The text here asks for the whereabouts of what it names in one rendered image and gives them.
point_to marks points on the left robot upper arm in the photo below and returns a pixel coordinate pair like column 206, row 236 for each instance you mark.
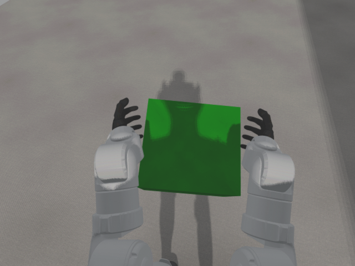
column 122, row 252

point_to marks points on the right robot upper arm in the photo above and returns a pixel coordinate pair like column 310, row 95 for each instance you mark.
column 255, row 256

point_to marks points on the robot left hand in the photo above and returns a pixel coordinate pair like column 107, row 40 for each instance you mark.
column 120, row 113

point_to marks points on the robot right forearm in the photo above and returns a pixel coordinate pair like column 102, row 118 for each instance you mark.
column 270, row 187

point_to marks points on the robot right hand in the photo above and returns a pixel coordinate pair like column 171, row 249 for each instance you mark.
column 265, row 124

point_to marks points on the carton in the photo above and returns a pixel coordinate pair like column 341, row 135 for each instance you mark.
column 191, row 148

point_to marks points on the robot left forearm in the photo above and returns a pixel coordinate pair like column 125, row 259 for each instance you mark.
column 116, row 185

